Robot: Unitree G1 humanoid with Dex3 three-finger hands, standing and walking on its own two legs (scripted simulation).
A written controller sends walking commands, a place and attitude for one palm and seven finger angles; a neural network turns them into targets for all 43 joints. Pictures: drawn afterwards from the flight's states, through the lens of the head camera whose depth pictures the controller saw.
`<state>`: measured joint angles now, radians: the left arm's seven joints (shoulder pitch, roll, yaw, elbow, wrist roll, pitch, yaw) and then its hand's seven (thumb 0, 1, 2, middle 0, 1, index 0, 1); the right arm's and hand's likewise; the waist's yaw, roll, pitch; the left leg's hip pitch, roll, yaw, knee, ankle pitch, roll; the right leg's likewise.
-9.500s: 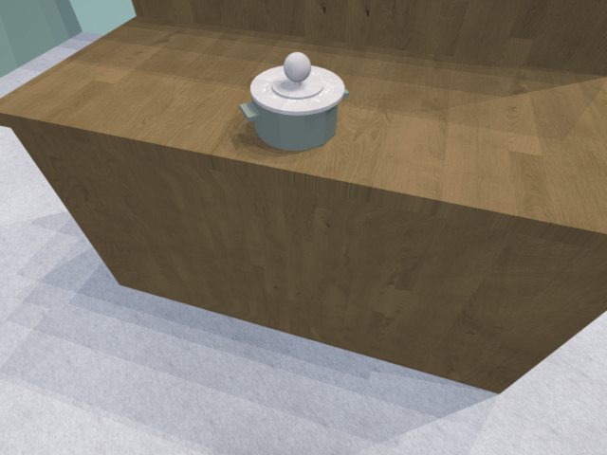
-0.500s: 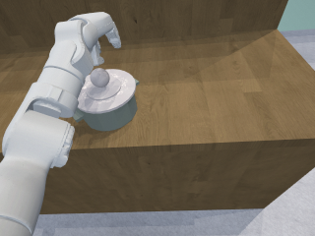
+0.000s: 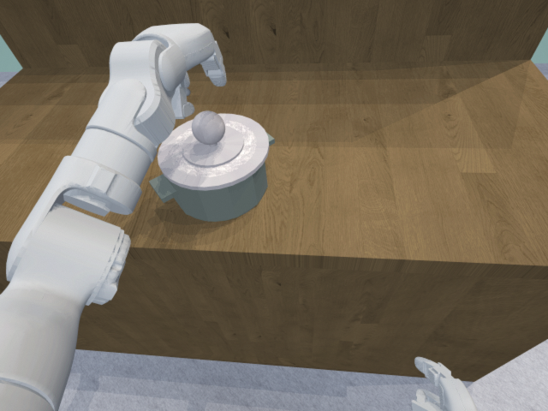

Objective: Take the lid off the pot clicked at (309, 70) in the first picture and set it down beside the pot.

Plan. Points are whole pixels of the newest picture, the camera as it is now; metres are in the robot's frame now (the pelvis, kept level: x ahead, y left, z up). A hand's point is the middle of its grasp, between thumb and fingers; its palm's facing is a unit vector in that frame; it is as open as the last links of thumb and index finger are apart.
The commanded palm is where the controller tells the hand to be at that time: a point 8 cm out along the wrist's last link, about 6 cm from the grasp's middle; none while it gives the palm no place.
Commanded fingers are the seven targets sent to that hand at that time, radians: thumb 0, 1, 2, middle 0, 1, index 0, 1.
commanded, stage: move the open hand above the knob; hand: left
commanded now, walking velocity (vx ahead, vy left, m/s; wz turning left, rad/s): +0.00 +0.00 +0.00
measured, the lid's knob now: (208, 128) +0.51 +0.11 +0.15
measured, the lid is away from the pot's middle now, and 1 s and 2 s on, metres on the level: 0.01 0.01 0.01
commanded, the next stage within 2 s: lower the open fingers around the knob in 0.14 s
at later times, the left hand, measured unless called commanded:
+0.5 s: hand (195, 100) +0.47 +0.11 +0.23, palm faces -0.28 -0.04 -0.96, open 10.1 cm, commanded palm +0.46 +0.12 +0.28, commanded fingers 0.00 -0.41 1.72 -0.87 -0.08 -0.87 -0.08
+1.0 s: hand (204, 119) +0.47 +0.10 +0.20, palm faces -0.32 -0.02 -0.95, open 10.1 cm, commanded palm +0.46 +0.11 +0.25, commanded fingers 0.00 -0.41 1.72 -0.87 -0.08 -0.87 -0.08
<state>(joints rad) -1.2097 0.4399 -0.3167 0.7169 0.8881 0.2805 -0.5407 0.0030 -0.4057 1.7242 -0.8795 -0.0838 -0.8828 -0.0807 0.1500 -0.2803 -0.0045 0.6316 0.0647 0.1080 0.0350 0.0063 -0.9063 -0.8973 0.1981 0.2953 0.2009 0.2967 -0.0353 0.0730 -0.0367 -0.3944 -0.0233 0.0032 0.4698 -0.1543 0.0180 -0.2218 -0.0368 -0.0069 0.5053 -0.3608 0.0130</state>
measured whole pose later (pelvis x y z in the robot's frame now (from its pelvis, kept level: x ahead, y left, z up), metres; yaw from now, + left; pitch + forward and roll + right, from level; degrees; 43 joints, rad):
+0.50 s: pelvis -0.01 +0.01 +0.00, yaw -1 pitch +5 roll +0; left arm -1.27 0.41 -0.30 0.90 0.90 0.29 -0.52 0.00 -0.41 1.72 -0.88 -0.08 -0.88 -0.08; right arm 0.28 -0.29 -0.01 0.69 0.06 0.09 0.02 0.01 -0.91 -0.90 0.20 0.30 0.20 0.30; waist -0.08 0.08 -0.04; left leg -0.40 -0.02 0.02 0.46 -0.14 0.03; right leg -0.23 -0.04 0.01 0.50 -0.34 0.02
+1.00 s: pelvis +0.00 +0.00 +0.00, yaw +0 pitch +5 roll +1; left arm -1.20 0.38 -0.32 0.89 0.90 0.29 -0.50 0.00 -0.40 1.72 -0.86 -0.08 -0.88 -0.08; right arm 0.23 -0.28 -0.01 0.67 0.05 0.09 0.02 0.01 -0.91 -0.90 0.20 0.30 0.20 0.30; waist -0.07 0.07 -0.04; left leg -0.41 -0.02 0.01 0.48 -0.16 0.02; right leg -0.24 -0.03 0.00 0.51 -0.36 0.01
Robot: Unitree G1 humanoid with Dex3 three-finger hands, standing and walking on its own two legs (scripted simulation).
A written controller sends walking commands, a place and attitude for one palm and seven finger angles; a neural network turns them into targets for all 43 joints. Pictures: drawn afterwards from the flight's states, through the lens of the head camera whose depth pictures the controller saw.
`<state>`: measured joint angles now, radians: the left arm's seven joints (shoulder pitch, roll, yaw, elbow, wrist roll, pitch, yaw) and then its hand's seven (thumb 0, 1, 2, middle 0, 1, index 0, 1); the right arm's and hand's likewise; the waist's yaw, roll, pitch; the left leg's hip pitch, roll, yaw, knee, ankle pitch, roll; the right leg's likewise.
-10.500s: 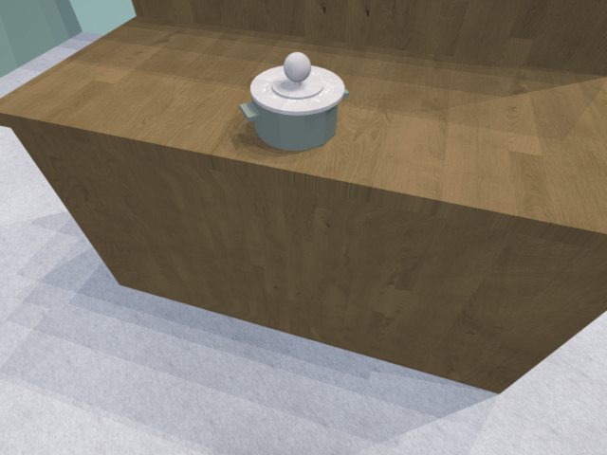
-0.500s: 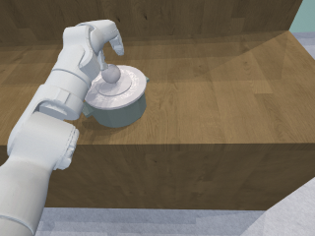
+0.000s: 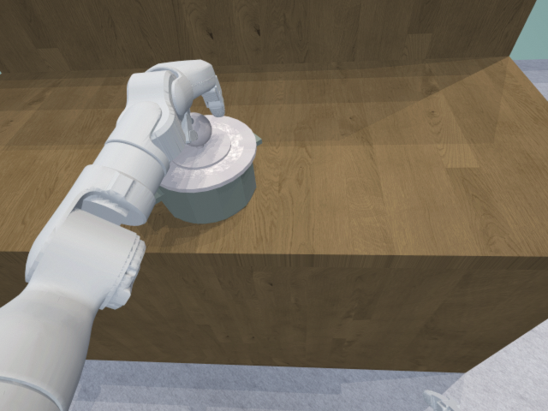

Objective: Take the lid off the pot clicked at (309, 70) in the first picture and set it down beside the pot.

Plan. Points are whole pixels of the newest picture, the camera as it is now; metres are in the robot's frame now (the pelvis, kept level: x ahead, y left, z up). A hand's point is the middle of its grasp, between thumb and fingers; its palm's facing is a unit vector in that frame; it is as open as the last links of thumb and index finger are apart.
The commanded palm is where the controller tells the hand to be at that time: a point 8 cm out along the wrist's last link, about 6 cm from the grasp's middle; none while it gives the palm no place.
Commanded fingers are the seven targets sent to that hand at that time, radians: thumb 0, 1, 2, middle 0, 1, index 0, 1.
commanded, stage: lower the open fingers around the knob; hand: left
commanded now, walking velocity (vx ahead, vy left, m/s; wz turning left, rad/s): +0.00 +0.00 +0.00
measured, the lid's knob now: (195, 129) +0.51 +0.11 +0.15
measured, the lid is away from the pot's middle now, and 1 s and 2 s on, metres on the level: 0.01 0.01 0.01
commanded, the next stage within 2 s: close the fingers and squeeze the knob in 0.40 s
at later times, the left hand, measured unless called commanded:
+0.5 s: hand (195, 130) +0.47 +0.10 +0.18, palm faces -0.33 -0.01 -0.94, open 10.1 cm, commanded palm +0.46 +0.10 +0.24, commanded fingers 0.00 -0.16 1.07 -0.58 -0.52 -0.58 -0.52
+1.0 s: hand (196, 131) +0.47 +0.10 +0.18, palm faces -0.35 -0.04 -0.94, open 9.1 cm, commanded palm +0.46 +0.11 +0.24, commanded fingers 0.00 0.11 1.00 -0.61 -0.94 -0.61 -0.94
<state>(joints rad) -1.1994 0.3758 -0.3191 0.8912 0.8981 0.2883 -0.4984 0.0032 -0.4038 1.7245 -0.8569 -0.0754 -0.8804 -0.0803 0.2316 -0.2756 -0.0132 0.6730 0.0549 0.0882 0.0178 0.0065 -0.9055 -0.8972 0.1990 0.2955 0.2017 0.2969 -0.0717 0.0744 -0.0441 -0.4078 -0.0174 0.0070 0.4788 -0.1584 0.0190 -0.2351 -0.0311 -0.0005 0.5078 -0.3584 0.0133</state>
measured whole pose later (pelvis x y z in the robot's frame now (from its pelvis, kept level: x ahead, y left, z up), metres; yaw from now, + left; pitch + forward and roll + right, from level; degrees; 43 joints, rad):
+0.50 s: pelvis +0.00 +0.00 +0.00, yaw +0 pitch +5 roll +1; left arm -1.15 0.37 -0.34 0.84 0.88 0.29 -0.48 0.00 -0.40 1.72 -0.80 -0.06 -0.88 -0.08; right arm 0.23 -0.28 -0.02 0.68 0.06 0.12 0.02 0.01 -0.91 -0.90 0.20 0.30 0.20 0.30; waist -0.07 0.08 -0.04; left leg -0.41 -0.02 0.00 0.49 -0.17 0.02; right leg -0.23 -0.03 -0.01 0.51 -0.37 0.01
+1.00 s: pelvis +0.00 +0.00 +0.00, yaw +0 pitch +5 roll +0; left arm -1.14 0.38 -0.30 0.86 0.89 0.27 -0.48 0.00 0.00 1.06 -0.55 -0.80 -0.59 -0.81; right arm 0.24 -0.28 -0.02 0.68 0.05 0.11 0.01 0.01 -0.91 -0.90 0.20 0.30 0.20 0.30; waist -0.08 0.07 -0.03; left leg -0.41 -0.01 0.01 0.48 -0.17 0.02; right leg -0.23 -0.03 0.00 0.50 -0.36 0.01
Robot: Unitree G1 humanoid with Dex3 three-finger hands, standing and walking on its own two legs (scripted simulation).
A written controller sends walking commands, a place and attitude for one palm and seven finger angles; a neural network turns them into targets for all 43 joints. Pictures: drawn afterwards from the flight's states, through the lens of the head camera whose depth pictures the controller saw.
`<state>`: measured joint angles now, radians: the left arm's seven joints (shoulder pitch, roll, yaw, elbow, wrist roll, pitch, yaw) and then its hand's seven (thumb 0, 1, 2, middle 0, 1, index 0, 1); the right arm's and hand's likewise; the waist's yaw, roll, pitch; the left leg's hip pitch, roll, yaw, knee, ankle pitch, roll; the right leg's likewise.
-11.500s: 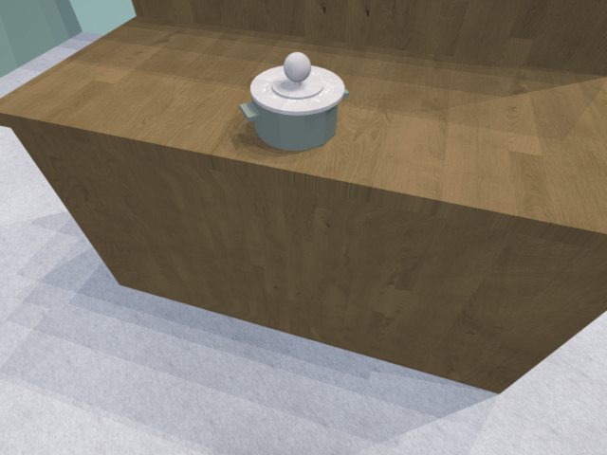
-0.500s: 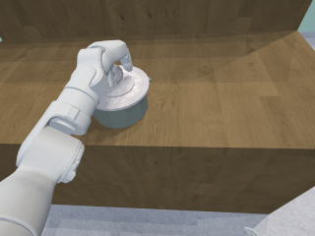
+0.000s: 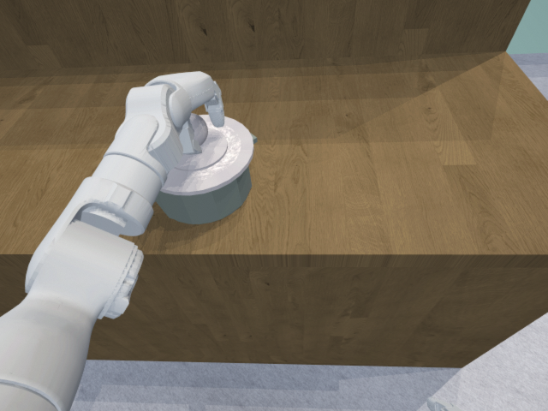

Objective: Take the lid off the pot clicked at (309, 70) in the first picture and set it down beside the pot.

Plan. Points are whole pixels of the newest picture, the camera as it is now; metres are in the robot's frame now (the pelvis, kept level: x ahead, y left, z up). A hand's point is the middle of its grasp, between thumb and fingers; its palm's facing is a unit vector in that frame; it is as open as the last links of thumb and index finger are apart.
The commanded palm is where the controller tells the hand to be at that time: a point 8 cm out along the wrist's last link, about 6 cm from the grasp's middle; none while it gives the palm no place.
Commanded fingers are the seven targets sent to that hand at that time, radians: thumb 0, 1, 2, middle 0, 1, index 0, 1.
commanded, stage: close the fingers and squeeze the knob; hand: left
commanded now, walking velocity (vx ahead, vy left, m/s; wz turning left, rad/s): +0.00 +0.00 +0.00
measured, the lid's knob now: (190, 130) +0.50 +0.11 +0.15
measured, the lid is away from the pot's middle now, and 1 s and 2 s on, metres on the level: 0.01 0.01 0.01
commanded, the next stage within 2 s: lift the lid straight up in 0.94 s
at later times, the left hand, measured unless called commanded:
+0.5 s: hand (184, 135) +0.46 +0.11 +0.18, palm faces -0.34 -0.03 -0.94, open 7.1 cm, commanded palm +0.45 +0.11 +0.24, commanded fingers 0.00 0.38 0.95 -0.59 -0.93 -0.78 -1.04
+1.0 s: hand (188, 137) +0.46 +0.11 +0.17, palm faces -0.35 -0.02 -0.94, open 6.6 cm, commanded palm +0.45 +0.11 +0.24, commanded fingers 0.00 0.63 1.04 -0.65 -0.93 -0.94 -1.11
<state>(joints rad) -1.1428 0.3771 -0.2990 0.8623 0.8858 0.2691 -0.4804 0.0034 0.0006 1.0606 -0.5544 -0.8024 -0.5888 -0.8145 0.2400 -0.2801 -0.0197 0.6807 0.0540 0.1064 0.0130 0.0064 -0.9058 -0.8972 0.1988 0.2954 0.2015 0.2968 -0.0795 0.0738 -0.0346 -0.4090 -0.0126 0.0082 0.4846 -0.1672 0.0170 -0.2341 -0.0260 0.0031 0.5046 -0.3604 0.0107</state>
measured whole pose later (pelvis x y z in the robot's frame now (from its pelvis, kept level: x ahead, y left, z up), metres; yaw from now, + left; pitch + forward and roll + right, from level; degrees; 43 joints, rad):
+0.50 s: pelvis +0.00 +0.00 +0.00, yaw +1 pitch +5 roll +0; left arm -1.13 0.37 -0.34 0.82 0.88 0.29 -0.49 0.00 0.22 0.88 -0.47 -0.88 -0.72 -1.01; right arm 0.20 -0.27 -0.01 0.67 0.06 0.10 0.02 0.01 -0.91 -0.90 0.20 0.30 0.20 0.30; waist -0.06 0.08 -0.03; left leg -0.41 -0.02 0.00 0.49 -0.16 0.02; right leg -0.23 -0.03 -0.01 0.51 -0.36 0.01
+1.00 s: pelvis -0.01 +0.00 +0.00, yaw +0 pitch +4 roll +0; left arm -1.13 0.37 -0.33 0.84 0.87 0.28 -0.48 0.02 0.26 0.89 -0.44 -0.83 -0.77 -1.03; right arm 0.24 -0.27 -0.02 0.69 0.06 0.09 0.01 0.01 -0.91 -0.90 0.20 0.30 0.20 0.30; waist -0.07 0.08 -0.03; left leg -0.40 -0.02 0.00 0.48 -0.16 0.02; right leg -0.22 -0.03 0.00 0.50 -0.35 0.01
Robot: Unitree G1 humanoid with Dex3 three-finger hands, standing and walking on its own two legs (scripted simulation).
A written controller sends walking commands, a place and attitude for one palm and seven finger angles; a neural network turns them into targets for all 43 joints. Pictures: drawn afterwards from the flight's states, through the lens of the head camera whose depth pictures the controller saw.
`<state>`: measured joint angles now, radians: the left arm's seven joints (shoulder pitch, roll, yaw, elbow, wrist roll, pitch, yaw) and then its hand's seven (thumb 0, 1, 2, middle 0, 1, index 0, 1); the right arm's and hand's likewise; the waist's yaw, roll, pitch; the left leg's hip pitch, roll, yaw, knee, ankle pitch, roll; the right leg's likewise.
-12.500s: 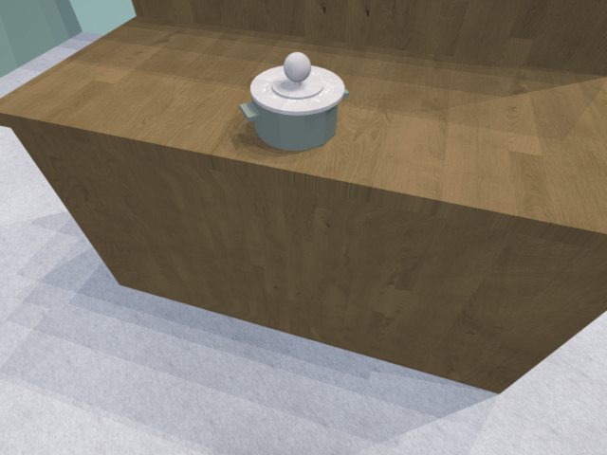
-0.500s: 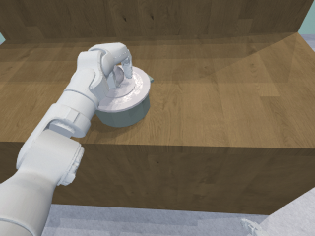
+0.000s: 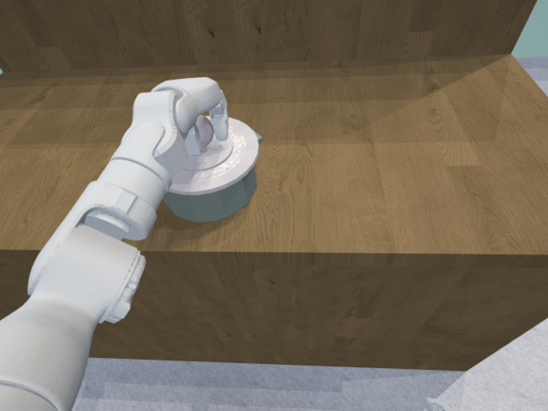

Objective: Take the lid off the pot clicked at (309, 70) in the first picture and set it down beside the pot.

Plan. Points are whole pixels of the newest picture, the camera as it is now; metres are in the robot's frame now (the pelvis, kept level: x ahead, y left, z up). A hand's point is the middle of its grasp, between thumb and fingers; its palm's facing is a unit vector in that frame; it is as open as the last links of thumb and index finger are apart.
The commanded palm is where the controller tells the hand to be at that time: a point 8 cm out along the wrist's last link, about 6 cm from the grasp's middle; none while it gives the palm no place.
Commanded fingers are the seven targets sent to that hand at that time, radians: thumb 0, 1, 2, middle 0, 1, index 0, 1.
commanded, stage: lift the lid straight up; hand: left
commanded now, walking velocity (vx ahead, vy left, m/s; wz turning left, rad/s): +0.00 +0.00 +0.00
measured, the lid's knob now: (196, 131) +0.50 +0.11 +0.15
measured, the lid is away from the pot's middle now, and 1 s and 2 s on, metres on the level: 0.01 0.01 0.01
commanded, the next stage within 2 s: none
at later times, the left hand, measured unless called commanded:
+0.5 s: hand (192, 117) +0.47 +0.10 +0.20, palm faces -0.34 -0.05 -0.94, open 5.2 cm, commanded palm +0.47 +0.11 +0.27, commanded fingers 0.00 0.66 1.04 -0.64 -0.93 -0.97 -1.12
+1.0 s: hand (174, 94) +0.46 +0.11 +0.24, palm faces -0.26 -0.04 -0.96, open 5.1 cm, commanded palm +0.46 +0.12 +0.31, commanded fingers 0.00 0.66 1.04 -0.64 -0.93 -0.97 -1.12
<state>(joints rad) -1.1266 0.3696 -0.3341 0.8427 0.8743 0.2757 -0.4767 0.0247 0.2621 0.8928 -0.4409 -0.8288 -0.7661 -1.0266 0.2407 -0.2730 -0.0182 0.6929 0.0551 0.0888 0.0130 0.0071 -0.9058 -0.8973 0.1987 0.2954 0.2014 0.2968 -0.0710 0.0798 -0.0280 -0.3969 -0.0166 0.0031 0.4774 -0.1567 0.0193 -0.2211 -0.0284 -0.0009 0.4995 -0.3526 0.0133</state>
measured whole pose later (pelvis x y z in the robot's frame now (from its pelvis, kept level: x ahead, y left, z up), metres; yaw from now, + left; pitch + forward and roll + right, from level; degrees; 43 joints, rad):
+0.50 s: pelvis +0.00 +0.00 +0.00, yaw +0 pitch +4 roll +0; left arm -1.21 0.39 -0.29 0.90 0.88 0.27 -0.51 -0.03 0.31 0.88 -0.42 -0.79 -0.94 -1.10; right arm 0.23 -0.28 -0.01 0.70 0.05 0.05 0.00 0.01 -0.91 -0.90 0.20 0.30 0.20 0.30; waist -0.08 0.08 -0.02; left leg -0.39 -0.01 0.00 0.47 -0.15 0.02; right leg -0.22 -0.02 0.00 0.49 -0.35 0.01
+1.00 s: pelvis -0.01 +0.00 +0.00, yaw +0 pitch +3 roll +0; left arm -1.28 0.42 -0.32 0.85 0.89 0.30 -0.56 -0.04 0.31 0.89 -0.42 -0.80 -0.95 -1.11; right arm 0.22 -0.28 -0.01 0.68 0.06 0.04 0.01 0.01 -0.91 -0.90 0.20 0.30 0.20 0.30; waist -0.06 0.07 -0.03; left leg -0.38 -0.02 0.00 0.47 -0.14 0.02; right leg -0.21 -0.03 0.00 0.49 -0.34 0.02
